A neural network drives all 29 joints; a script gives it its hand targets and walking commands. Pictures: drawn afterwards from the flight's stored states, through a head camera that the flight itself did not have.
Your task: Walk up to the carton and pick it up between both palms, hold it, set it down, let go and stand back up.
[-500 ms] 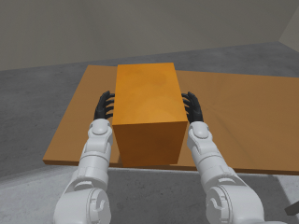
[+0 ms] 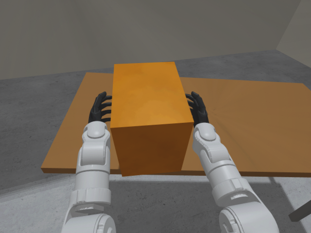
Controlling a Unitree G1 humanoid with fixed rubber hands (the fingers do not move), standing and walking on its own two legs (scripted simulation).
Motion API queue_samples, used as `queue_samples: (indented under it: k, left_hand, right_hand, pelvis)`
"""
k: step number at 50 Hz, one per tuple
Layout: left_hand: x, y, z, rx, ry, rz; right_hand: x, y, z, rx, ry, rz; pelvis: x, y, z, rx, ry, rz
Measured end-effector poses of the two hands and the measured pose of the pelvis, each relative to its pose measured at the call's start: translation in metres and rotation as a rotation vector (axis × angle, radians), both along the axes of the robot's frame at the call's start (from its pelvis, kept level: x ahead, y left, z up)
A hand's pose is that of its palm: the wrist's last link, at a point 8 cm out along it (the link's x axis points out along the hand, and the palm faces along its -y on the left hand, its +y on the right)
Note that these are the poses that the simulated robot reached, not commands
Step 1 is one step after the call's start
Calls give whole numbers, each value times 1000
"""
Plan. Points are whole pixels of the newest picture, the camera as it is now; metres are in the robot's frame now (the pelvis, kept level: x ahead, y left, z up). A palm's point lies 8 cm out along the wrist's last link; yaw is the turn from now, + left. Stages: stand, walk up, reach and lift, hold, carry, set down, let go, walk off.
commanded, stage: reach and lift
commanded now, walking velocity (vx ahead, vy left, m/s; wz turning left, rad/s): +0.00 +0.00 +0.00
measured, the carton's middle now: (148, 118) +0.41 -0.01 +0.09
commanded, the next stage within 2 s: hold in 0.74 s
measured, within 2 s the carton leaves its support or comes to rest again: neither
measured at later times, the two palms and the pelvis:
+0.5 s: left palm (97, 114) +0.37 +0.13 +0.15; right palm (201, 111) +0.36 -0.14 +0.16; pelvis +0.00 -0.01 +0.00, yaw +0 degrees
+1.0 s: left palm (96, 112) +0.36 +0.13 +0.17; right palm (203, 110) +0.36 -0.14 +0.17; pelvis +0.00 +0.00 +0.00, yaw +0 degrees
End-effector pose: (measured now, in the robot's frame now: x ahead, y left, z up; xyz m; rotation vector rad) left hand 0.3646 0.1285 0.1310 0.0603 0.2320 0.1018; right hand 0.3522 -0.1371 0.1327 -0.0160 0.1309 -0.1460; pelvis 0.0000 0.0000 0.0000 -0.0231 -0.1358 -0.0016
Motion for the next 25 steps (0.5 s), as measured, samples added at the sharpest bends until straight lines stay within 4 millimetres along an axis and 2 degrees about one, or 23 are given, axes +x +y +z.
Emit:
queue_samples:
  k: [9,17,25]
  left_hand:
    - [-1,-4,20,6,-16,4]
    - [3,-7,18,16,16,-7]
    - [4,-2,22,5,-17,0]
  right_hand:
    - [0,-3,19,-4,-23,11]
    - [5,-6,17,8,-11,7]
    - [10,-2,28,-4,-53,21]
  pelvis:
    - [-9,-5,0,9,10,-2]
    - [-8,-8,1,11,3,1]
    - [1,-8,1,7,-5,7]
